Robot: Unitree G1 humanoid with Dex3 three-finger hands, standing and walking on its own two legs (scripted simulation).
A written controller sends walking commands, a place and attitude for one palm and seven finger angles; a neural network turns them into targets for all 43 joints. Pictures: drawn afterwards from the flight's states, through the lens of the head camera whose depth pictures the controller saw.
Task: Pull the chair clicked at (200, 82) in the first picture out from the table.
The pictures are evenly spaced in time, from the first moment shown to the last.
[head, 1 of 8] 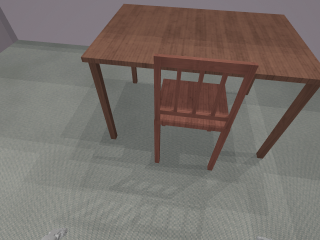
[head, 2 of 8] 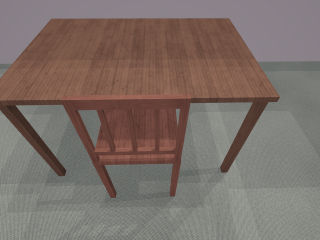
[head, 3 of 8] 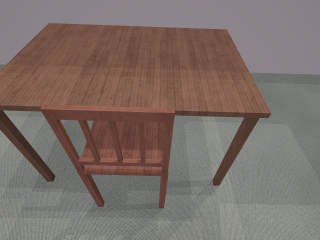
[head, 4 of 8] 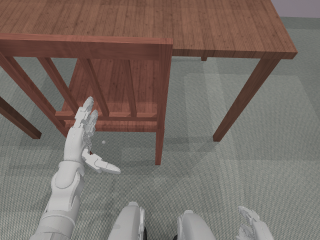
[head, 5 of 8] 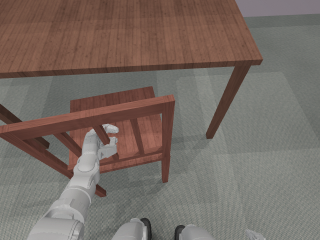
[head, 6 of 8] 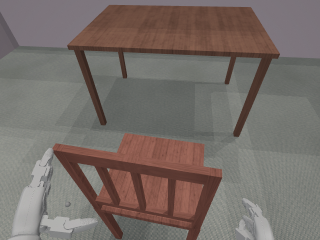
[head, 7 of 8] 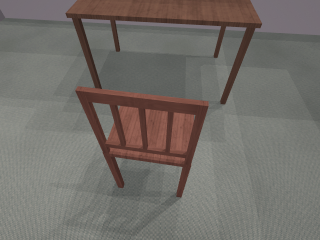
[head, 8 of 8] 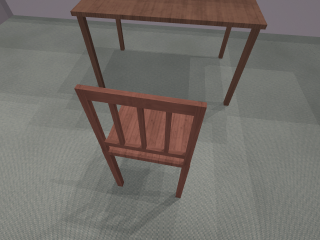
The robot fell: no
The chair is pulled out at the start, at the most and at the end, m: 0.00 0.67 0.67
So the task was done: yes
